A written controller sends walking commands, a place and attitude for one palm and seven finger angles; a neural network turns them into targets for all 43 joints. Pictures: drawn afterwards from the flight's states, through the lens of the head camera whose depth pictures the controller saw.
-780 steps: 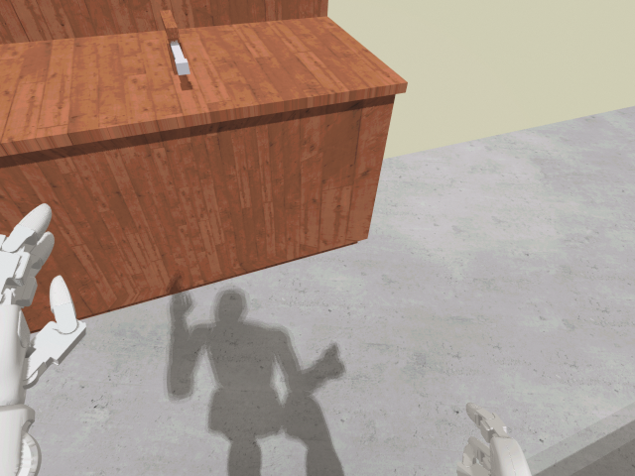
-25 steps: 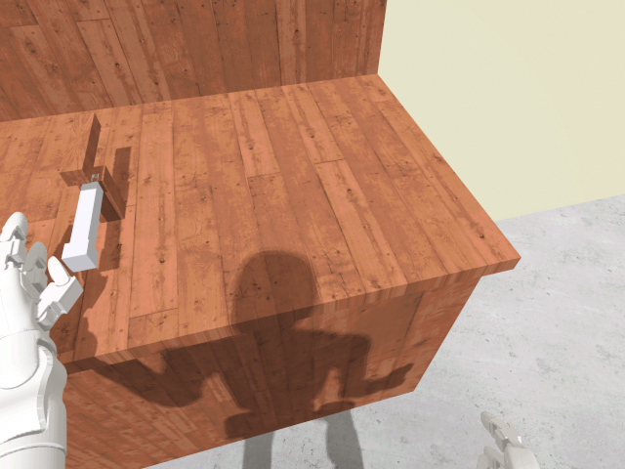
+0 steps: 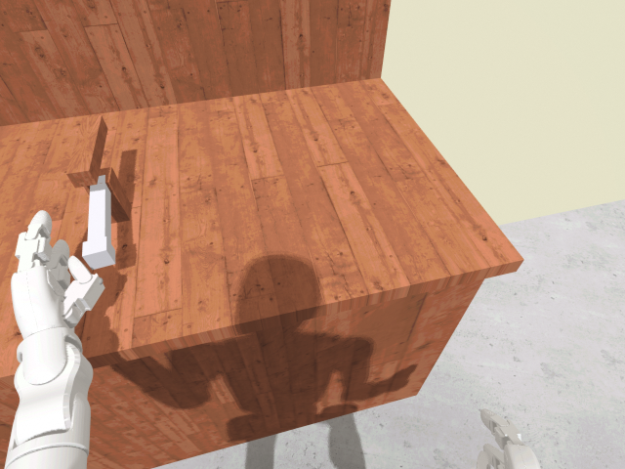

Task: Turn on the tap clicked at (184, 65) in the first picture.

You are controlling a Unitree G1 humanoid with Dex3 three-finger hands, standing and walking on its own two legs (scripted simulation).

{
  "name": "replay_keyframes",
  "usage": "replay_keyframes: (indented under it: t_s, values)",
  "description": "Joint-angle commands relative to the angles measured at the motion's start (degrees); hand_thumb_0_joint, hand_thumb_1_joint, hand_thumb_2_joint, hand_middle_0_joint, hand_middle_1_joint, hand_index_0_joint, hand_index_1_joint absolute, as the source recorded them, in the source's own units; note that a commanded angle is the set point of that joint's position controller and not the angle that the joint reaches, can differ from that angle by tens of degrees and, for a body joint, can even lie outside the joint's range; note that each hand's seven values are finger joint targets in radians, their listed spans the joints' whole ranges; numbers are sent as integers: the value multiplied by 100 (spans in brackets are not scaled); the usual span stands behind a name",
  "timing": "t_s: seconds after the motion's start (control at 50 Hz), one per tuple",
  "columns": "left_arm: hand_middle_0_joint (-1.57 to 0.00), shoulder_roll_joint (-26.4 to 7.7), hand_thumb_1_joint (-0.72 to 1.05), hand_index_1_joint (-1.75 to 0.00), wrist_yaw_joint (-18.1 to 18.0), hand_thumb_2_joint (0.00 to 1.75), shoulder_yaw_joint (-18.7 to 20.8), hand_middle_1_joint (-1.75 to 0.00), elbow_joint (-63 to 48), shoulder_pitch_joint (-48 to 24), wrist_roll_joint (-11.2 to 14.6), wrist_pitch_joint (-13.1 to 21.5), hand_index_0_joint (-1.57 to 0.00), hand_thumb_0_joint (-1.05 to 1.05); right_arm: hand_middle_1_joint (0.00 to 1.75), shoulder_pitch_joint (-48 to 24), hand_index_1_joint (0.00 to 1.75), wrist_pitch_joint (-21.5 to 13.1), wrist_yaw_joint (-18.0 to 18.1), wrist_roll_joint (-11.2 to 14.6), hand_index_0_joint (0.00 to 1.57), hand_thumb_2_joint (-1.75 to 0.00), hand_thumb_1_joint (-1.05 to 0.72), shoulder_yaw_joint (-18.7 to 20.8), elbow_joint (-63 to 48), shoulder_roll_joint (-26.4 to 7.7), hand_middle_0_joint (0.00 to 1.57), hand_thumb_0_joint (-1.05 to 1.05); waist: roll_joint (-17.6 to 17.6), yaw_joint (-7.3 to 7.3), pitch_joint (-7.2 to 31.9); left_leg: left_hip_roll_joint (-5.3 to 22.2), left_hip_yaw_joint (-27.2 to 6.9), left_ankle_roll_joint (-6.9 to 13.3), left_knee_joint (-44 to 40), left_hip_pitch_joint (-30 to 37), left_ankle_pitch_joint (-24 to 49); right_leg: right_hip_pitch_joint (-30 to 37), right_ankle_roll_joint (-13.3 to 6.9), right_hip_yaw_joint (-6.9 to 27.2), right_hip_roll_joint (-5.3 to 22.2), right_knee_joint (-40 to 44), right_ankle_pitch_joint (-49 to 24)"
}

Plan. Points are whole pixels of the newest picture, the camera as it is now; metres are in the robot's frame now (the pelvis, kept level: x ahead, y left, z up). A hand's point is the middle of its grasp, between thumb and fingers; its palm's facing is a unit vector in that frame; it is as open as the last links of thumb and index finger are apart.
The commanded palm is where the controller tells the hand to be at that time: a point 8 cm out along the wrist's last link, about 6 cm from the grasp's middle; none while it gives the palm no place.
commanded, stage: push the lever round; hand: left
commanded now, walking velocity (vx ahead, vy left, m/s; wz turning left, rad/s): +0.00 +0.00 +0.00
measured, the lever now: (99, 253) +0.34 +0.30 +0.10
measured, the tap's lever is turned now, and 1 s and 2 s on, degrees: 6 30 59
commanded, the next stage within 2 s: none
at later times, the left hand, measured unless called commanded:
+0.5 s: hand (129, 272) +0.32 +0.26 +0.09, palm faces +0.61 -0.79 -0.05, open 7.6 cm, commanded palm +0.28 +0.28 +0.10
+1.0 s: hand (161, 259) +0.34 +0.22 +0.10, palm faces +0.69 -0.72 -0.05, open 7.5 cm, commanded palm +0.30 +0.24 +0.10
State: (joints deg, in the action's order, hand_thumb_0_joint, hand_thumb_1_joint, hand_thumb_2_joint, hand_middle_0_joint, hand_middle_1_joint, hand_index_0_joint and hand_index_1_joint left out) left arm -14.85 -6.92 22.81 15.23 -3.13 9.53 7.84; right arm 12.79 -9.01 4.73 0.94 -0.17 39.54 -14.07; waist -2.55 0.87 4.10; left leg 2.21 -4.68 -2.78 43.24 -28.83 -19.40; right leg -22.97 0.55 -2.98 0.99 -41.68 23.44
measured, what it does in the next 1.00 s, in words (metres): stands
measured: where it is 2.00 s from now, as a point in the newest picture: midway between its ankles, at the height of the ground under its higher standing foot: outside the picture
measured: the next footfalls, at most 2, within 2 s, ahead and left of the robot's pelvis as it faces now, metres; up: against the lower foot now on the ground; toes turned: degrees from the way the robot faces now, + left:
none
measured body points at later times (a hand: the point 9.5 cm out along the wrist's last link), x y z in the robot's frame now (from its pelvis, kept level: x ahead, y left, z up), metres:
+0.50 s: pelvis -0.01 +0.00 +0.00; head +0.01 +0.00 +0.45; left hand +0.28 +0.30 +0.10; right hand +0.16 -0.23 -0.10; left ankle +0.03 +0.15 -0.71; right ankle -0.02 -0.13 -0.71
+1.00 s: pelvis +0.00 +0.00 +0.00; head +0.00 -0.01 +0.45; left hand +0.30 +0.26 +0.10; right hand +0.16 -0.24 -0.10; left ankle +0.03 +0.15 -0.71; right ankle -0.02 -0.13 -0.71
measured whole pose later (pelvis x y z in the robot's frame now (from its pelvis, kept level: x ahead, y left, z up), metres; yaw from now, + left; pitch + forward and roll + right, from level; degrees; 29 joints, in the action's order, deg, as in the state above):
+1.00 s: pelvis +0.00 +0.00 +0.00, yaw +1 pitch +4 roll -1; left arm -3.4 -34.3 11.3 15.5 -11.7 -0.1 1.2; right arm 10.0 -1.9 3.1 -1.8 0.3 40.2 -12.5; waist -2.2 0.6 5.1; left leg 2.0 -5.2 -2.9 43.2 -28.5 -19.1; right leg -22.4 0.4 -3.5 1.1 -41.8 23.4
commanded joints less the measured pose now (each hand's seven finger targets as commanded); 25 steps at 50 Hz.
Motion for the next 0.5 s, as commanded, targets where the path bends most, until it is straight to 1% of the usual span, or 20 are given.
replay_keyframes:
  t_s: [0.0,0.02,0.04,0.08,0.1,0.12,0.14,0.18,0.2,0.22,0.24,0.26,0.28,0.3,0.34,0.38,0.42,0.44,0.46,0.48]
  values:
    - [-15,-1173,90,-15,-239,90,124,-15,-1406,-1586,-63,389,-15,0,30,-460,30,-262,38,-11,20,-90,-90,242,-770,-738,20,0,10,-104,1065,-282,230,333,-565,845,929,-4,-125,-81,-176,633,-1477]
    - [-15,-1088,90,-15,-291,90,72,-15,-1427,-1531,-85,378,-15,0,30,-480,30,-254,37,-20,20,-90,-90,251,-787,-725,20,0,37,-85,1119,-283,252,333,-554,852,955,23,-122,-79,-176,627,-1505]
    - [-15,-1014,90,-15,-336,90,-27,-15,-1496,-1561,-109,373,-15,0,30,-515,30,-255,26,-18,20,-90,-90,238,-804,-714,20,0,-128,-82,1094,-287,252,325,-565,859,937,1,-131,-69,-167,631,-1475]
    - [-15,-974,90,-15,-489,90,-99,-15,-1584,-1626,-223,343,-15,0,30,-531,30,-234,21,-40,20,-90,-90,226,-788,-704,20,0,-262,-87,1105,-289,244,324,-564,900,929,-20,-143,-64,-164,624,-1421]
    - [-15,-905,90,-15,-549,90,-178,-15,-1564,-1723,-242,316,-15,0,30,-511,30,-223,13,-49,20,-90,-90,219,-786,-704,20,0,-151,-123,1136,-283,227,323,-563,889,922,-25,-142,-81,-162,609,-1427]
    - [-15,-875,90,-15,-593,90,-191,-15,-1496,-1697,-243,287,-15,0,30,-528,30,-209,19,-48,20,-90,-90,224,-783,-708,20,0,0,-121,1085,-278,228,328,-552,842,896,-29,-136,-80,-171,625,-1416]
    - [-15,-852,90,-15,-627,90,-216,-15,-1468,-1790,-245,273,-15,0,30,-541,30,-192,22,-50,20,-90,-90,220,-773,-713,20,0,10,-135,1080,-284,237,329,-544,837,877,-39,-135,-75,-165,639,-1405]
    - [-15,-880,90,-15,-734,90,-193,-15,-1453,-1838,-308,230,-15,0,30,-585,30,-153,34,-58,20,-90,-90,202,-761,-704,20,0,-109,-110,1024,-290,224,327,-574,815,779,-65,-147,-63,-165,662,-1275]
    - [-15,-817,90,-15,-785,90,-295,-15,-1480,-2023,-338,223,-15,0,30,-598,30,-133,31,-56,20,-90,-90,195,-764,-695,20,0,-143,-164,1049,-287,221,322,-578,830,715,-113,-146,-64,-154,662,-1212]
    - [-15,-714,90,-15,-839,90,-370,-15,-1424,-2064,-333,204,-15,0,30,-617,30,-126,34,-65,20,-90,-90,194,-758,-686,20,0,-84,-170,1022,-295,223,327,-566,826,656,-138,-142,-58,-156,687,-1166]
    - [-15,-682,90,-15,-884,90,-420,-15,-1455,-2151,-351,206,-15,0,30,-617,30,-117,32,-70,20,-90,-90,192,-752,-688,20,0,-24,-195,1053,-282,211,326,-565,848,694,-135,-147,-68,-158,681,-1199]
    - [-15,-633,90,-15,-933,90,-454,-15,-1495,-2122,-381,202,-15,0,30,-618,30,-105,31,-88,20,-90,-90,202,-765,-685,20,0,-94,-154,1168,-289,217,318,-561,888,776,-80,-154,-71,-155,650,-1262]
    - [-15,-717,90,-15,-1019,90,-379,-15,-1555,-2139,-438,199,-15,0,30,-623,30,-89,30,-98,20,-90,-90,208,-754,-684,20,0,-149,-142,1216,-282,208,312,-555,923,842,-46,-160,-78,-155,633,-1302]
    - [-15,-542,90,-15,-1067,90,-552,-15,-1567,-2188,-453,187,-15,0,30,-604,30,-79,11,-107,20,-90,-90,193,-766,-667,20,0,-120,-161,1271,-293,191,311,-541,941,893,-40,-159,-84,-147,604,-1361]
    - [-15,-547,90,-15,-1158,90,-501,-15,-1412,-2102,-449,135,-15,0,30,-616,30,-37,3,-113,20,-90,-90,202,-758,-676,20,0,45,-149,1239,-292,211,316,-515,862,869,-28,-146,-80,-151,636,-1366]
    - [-15,-598,90,-15,-1275,90,-489,-15,-1376,-2348,-525,129,-15,0,30,-661,30,16,18,-108,20,-90,-90,189,-726,-665,20,0,38,-169,1104,-279,193,309,-559,833,745,-66,-151,-75,-146,667,-1229]
    - [-15,-295,90,-15,-1387,90,-804,-15,-1541,-2450,-592,136,-15,0,30,-704,30,14,-12,-123,20,-90,-90,185,-787,-624,20,0,-131,-162,1221,-284,191,301,-556,938,792,-68,-172,-84,-142,633,-1255]
    - [-15,-255,90,-15,-1456,90,-828,-15,-1542,-2436,-612,126,-15,0,30,-683,30,17,-22,-144,20,-90,-90,197,-778,-627,20,0,-109,-167,1303,-289,202,307,-517,983,880,-46,-166,-87,-145,621,-1346]
    - [-15,-321,90,-15,-1532,90,-716,-15,-1440,-2274,-624,95,-15,0,30,-675,30,38,-27,-148,20,-90,-90,210,-769,-632,20,0,3,-124,1310,-288,204,306,-511,931,914,8,-166,-96,-151,626,-1375]
    - [-15,-480,90,-15,-1608,90,-537,-15,-1343,-2159,-666,49,-15,0,30,-697,30,85,-26,-154,20,-90,-90,211,-757,-652,20,0,13,-82,1269,-281,198,301,-539,866,908,41,-171,-102,-155,632,-1339]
